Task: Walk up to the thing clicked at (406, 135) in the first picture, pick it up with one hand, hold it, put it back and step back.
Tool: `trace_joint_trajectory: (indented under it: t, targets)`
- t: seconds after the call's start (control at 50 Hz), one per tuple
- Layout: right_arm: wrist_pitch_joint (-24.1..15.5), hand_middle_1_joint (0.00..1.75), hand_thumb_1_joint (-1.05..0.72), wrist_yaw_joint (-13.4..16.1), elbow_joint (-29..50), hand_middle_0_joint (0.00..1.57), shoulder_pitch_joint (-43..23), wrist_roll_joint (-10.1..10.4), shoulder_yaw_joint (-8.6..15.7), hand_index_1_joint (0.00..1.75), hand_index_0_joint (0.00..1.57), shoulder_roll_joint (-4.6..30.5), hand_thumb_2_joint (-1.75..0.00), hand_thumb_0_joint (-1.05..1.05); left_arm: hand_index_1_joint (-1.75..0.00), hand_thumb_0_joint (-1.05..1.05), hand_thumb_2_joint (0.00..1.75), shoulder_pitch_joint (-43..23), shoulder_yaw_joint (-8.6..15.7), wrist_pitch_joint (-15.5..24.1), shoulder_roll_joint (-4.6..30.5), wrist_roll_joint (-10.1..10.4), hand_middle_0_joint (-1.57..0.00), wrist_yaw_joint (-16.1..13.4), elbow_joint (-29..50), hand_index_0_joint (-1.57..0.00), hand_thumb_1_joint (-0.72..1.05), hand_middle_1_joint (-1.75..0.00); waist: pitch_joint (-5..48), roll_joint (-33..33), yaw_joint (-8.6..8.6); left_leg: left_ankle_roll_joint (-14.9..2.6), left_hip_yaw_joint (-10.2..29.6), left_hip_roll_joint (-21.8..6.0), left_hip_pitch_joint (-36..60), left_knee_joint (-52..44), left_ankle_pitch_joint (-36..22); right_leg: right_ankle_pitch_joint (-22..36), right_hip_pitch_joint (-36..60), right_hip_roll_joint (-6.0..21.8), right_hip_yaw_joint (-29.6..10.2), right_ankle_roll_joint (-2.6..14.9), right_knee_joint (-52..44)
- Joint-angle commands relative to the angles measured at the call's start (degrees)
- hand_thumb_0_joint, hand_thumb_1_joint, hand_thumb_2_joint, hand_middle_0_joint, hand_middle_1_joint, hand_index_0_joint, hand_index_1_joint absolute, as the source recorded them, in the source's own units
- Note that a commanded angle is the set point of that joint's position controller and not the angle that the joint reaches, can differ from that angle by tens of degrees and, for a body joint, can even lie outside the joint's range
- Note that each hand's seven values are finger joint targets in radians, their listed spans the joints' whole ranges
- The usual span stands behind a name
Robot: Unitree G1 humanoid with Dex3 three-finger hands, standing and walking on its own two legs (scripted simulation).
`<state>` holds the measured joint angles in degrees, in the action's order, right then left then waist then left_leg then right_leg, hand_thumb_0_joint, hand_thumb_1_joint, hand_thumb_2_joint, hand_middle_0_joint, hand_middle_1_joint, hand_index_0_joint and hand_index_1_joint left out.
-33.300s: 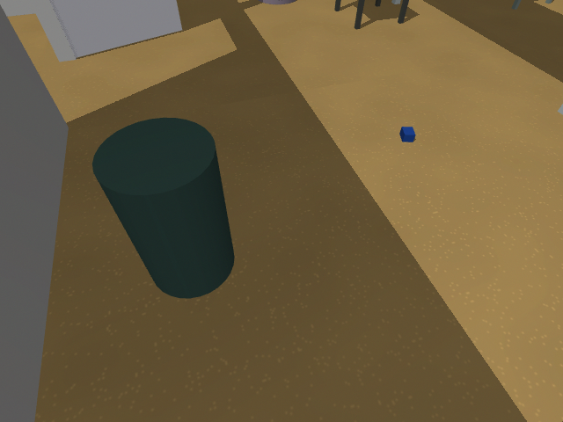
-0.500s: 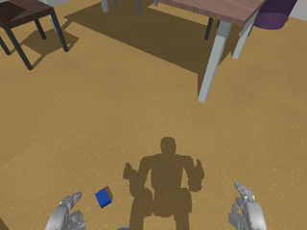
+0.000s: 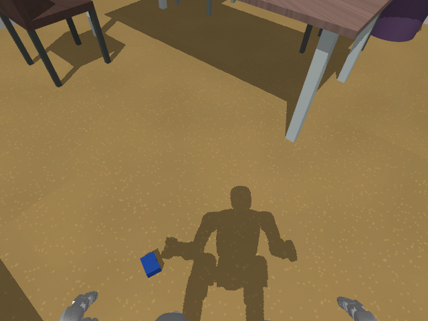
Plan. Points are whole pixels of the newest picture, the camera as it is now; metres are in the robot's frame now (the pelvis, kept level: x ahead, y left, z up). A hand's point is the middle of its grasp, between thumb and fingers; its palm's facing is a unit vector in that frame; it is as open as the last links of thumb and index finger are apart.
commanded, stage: stand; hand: left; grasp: from above
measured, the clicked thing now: (150, 264) +0.43 +0.28 -0.72
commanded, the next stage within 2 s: none
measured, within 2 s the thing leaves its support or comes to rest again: neither
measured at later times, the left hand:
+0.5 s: hand out of the picture +0.02 +0.25 -0.13, palm faces +0.01 -0.95 -0.33, open 7.4 cm
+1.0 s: hand out of the picture +0.03 +0.23 -0.13, palm faces +0.00 -0.94 -0.33, open 7.4 cm
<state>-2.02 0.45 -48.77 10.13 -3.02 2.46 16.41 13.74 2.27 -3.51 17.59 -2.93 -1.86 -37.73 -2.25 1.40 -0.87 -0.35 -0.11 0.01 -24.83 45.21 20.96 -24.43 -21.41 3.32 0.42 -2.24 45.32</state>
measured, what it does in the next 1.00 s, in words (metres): stands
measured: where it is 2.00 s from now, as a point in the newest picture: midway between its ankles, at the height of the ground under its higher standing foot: outside the picture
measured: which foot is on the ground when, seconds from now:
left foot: down 0.00-1.00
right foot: down 0.00-1.00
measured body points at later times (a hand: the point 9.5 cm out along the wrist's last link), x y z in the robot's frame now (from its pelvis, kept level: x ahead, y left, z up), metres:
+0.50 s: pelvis -0.02 +0.01 +0.03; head -0.02 +0.02 +0.48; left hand +0.02 +0.30 -0.11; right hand +0.06 -0.26 -0.10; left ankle +0.03 +0.12 -0.71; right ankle -0.01 -0.14 -0.71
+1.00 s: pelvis -0.01 -0.01 +0.04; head +0.00 -0.01 +0.49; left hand +0.03 +0.28 -0.10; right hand +0.05 -0.29 -0.11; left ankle +0.03 +0.12 -0.71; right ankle -0.01 -0.14 -0.71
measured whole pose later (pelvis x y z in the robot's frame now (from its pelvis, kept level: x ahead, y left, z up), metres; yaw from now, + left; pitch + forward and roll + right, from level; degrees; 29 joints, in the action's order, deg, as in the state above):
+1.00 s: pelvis -0.01 -0.01 +0.04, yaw +0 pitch -4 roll +0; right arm 0.1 0.3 -65.1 8.5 -1.0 1.7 17.6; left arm 10.8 1.1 0.2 17.0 -1.5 -0.9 -64.8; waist -3.8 -0.9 0.0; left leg 0.6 0.4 -0.7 -9.5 22.2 9.0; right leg -12.2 -6.1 2.3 1.5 -1.7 22.0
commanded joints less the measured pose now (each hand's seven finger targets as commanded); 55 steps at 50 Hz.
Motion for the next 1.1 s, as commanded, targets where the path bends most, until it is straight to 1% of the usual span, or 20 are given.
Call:
trace_joint_trajectory:
  t: [0.0,0.04,0.06,0.1,0.14,0.16,0.2,0.26,0.3,0.36,0.4,0.52,0.62,0.64,0.72,0.76,0.88,0.94,0.98,1.08]
  targets:
    - [-1.19,0.3,-0.9,0.42,2.61,0.2,-2.57,-0.07,2.79,0.3,0.2,9.32,-0.9,0.0,-0.3,0.0,0.9,-2.35,3.01,3.99,7.95,0.48,-0.2,-0.72,-0.08,-0.2,0.9,-0.3,6.98,-3.02,-0.57,-3.38,5.99,-3.66,9.37,-11.66,-12.25,11.92,3.42,1.56,-2.58,3.3,-10.95]
    - [-0.93,0.3,-0.9,0.56,1.33,0.2,-2.66,0.15,2.72,0.3,0.2,9.36,-0.9,0.0,-0.3,0.0,0.9,-2.0,2.9,4.24,8.06,0.57,-0.2,-0.78,-3.02,-0.2,0.9,-0.3,6.3,-3.21,-0.63,-3.36,6.76,-4.16,9.53,-13.33,-14.14,13.5,5.57,1.63,-2.34,3.2,-12.3]
    - [-0.65,0.3,-0.9,0.77,0.49,0.2,-2.47,0.22,2.71,0.3,0.2,9.56,-0.9,0.0,-0.3,0.0,0.9,-2.44,2.82,4.26,8.3,0.63,-0.2,-0.74,-4.31,-0.2,0.9,-0.3,4.95,-2.48,-0.35,-3.12,6.76,-4.13,8.94,-14.74,-12.76,12.68,5.86,1.59,-2.38,3.25,-13.51]
    - [-0.63,0.3,-0.9,0.97,-1.29,0.2,-2.23,0.41,2.63,0.3,0.2,9.82,-0.9,0.0,-0.3,0.0,0.9,-1.7,2.68,4.41,8.44,0.83,-0.2,-0.71,-6.88,-0.2,0.9,-0.3,5.21,-3.08,-0.41,-2.83,6.5,-4.39,12.12,-15.45,-16.67,15.48,6.81,2.01,-2.6,3.36,-14.87]
    - [-0.4,0.3,-0.9,1.13,-3.01,0.2,-1.91,0.6,2.45,0.3,0.2,10.25,-0.9,0.0,-0.3,0.0,0.9,-1.63,2.4,4.28,8.31,1.08,-0.2,-0.76,-9.3,-0.2,0.9,-0.3,3.22,-3.9,-0.3,-2.53,7.55,-4.98,11.63,-18.98,-13.95,13.96,8.28,1.71,-2.26,3.22,-16.49]
    - [-0.28,0.3,-0.9,1.12,-3.55,0.2,-2.42,0.71,2.51,0.3,0.2,10.53,-0.9,0.0,-0.3,0.0,0.9,-1.45,2.36,4.32,8.5,0.97,-0.2,-0.81,-10.46,-0.2,0.9,-0.3,3.7,-3.83,-0.39,-2.56,7.62,-5.14,12.21,-19.1,-14.9,14.92,9.5,2.1,-2.35,3.16,-17.84]
    - [0.09,0.3,-0.9,1.23,-4.78,0.2,-2.85,0.86,2.42,0.3,0.2,10.91,-0.9,0.0,-0.3,0.0,0.9,-1.93,2.15,4.2,8.41,1.06,-0.2,-0.74,-12.44,-0.2,0.9,-0.3,1.79,-3.7,-0.4,-2.24,8.07,-5.27,11.05,-22.01,-10.37,12.66,10.81,1.97,-2.1,2.94,-19.81]
    - [0.27,0.3,-0.9,1.28,-6.63,0.2,-2.56,1.08,2.23,0.3,0.2,10.97,-0.9,0.0,-0.3,0.0,0.9,-2.21,1.9,4.16,8.72,1.2,-0.2,-0.6,-15.03,-0.2,0.9,-0.3,0.92,-3.53,-0.1,-1.86,8.01,-5.56,13.37,-24.82,-9.56,12.41,11.11,2.12,-2.18,2.75,-21.5]
    - [0.51,0.3,-0.9,1.24,-7.36,0.2,-3.0,1.15,2.34,0.3,0.2,11.13,-0.9,0.0,-0.3,0.0,0.9,-2.43,1.85,4.21,8.95,1.11,-0.2,-0.56,-16.53,-0.2,0.9,-0.3,-0.17,-3.65,0.04,-1.59,8.21,-5.49,12.16,-26.71,-4.95,10.9,12.06,2.11,-2.05,2.43,-22.92]
    - [0.63,0.3,-0.9,1.04,-8.54,0.2,-3.42,1.38,2.2,0.3,0.2,10.98,-0.9,0.0,-0.3,0.0,0.9,-2.52,1.6,4.44,9.23,0.99,-0.2,-0.41,-18.36,-0.2,0.9,-0.3,-0.76,-2.51,0.07,-1.31,8.04,-5.27,12.43,-27.62,-5.14,10.61,12.64,2.46,-2.23,2.4,-24.66]
    - [0.87,0.3,-0.9,0.91,-8.97,0.2,-3.72,1.38,2.27,0.3,0.2,11.48,-0.9,0.0,-0.3,0.0,0.9,-2.37,1.51,4.42,9.43,0.95,-0.2,-0.29,-19.42,-0.2,0.9,-0.3,-2.07,-3.49,0.08,-1.2,8.55,-5.42,11.17,-29.25,-0.19,8.33,12.22,2.11,-1.95,2.17,-25.28]
    - [0.95,0.3,-0.9,0.63,-10.33,0.2,-4.27,1.57,2.13,0.3,0.2,11.42,-0.9,0.0,-0.3,0.0,0.9,-2.47,1.27,4.79,9.87,0.89,-0.2,-0.22,-21.19,-0.2,0.9,-0.3,0.15,-2.64,0.28,-1.21,7.88,-5.54,14.74,-28.73,-3.25,9.44,12.04,2.96,-2.61,2.32,-27.2]
    - [1.18,0.3,-0.9,0.53,-11.2,0.2,-4.55,1.65,1.9,0.3,0.2,11.95,-0.9,0.0,-0.3,0.0,0.9,-2.38,1.11,4.71,10.17,1.14,-0.2,-0.07,-22.54,-0.2,0.9,-0.3,-1.79,-2.88,0.25,-1.13,8.28,-5.72,12.65,-29.98,-0.41,7.63,11.72,2.68,-2.42,2.17,-27.49]
    - [1.0,0.3,-0.9,0.52,-11.13,0.2,-4.82,1.67,1.87,0.3,0.2,11.75,-0.9,0.0,-0.3,0.0,0.9,-2.38,1.11,4.8,10.21,1.08,-0.2,-0.06,-22.73,-0.2,0.9,-0.3,-0.88,-2.08,0.17,-1.17,7.88,-5.74,14.55,-29.27,-3.24,8.78,11.66,3.25,-3.06,2.4,-27.7]
    - [1.41,0.3,-0.9,0.31,-11.85,0.2,-3.9,1.73,1.64,0.3,0.2,12.38,-0.9,0.0,-0.3,0.0,0.9,-2.37,1.1,4.71,10.94,1.11,-0.2,0.16,-23.24,-0.2,0.9,-0.3,-2.6,-2.05,0.49,-0.99,7.85,-5.4,12.17,-29.99,1.73,3.99,10.5,2.73,-3.2,2.24,-28.68]
    - [1.26,0.3,-0.9,0.32,-11.85,0.2,-4.32,1.77,1.48,0.3,0.2,12.08,-0.9,0.0,-0.3,0.0,0.9,-2.96,1.17,4.69,10.98,1.27,-0.2,0.17,-23.38,-0.2,0.9,-0.3,-1.14,-2.71,0.53,-1.07,7.68,-5.68,13.54,-29.58,-1.29,6.81,10.98,3.01,-3.3,2.58,-28.13]
    - [1.13,0.3,-0.9,0.25,-12.83,0.2,-3.43,1.92,1.04,0.3,0.2,11.38,-0.9,0.0,-0.3,0.0,0.9,-3.95,1.01,4.98,10.7,1.57,-0.2,0.19,-23.79,-0.2,0.9,-0.3,-0.26,-0.77,0.95,-1.03,6.32,-5.43,16.21,-27.82,-7.67,8.24,10.89,3.65,-4.03,2.85,-29.41]
    - [1.0,0.3,-0.9,0.27,-13.16,0.2,-3.45,2.04,0.45,0.3,0.2,10.41,-0.9,0.0,-0.3,0.0,0.9,-4.44,0.9,5.13,10.02,1.86,-0.2,0.15,-24.03,-0.2,0.9,-0.3,1.49,-0.6,0.93,-1.11,5.72,-5.6,17.28,-27.28,-13.61,14.59,13.25,3.91,-3.97,2.8,-28.84]
    - [0.81,0.3,-0.9,0.38,-13.15,0.2,-3.91,2.11,0.54,0.3,0.2,11.45,-0.9,0.0,-0.3,0.0,0.9,-4.23,1.02,5.25,10.64,1.83,-0.2,0.12,-24.14,-0.2,0.9,-0.3,1.24,-0.28,0.73,-1.13,5.66,-5.95,18.18,-26.93,-16.71,17.48,13.33,3.93,-3.86,2.6,-28.96]
    - [1.35,0.3,-0.9,0.47,-14.38,0.2,-2.77,2.16,-0.19,0.3,0.2,9.7,-0.9,0.0,-0.3,0.0,0.9,-4.48,0.62,4.67,8.97,1.97,-0.2,0.16,-24.99,-0.2,0.9,-0.3,-0.03,-0.69,0.94,-0.86,5.16,-5.52,16.87,-28.05,-13.3,13.97,13.42,3.33,-3.42,2.54,-29.82]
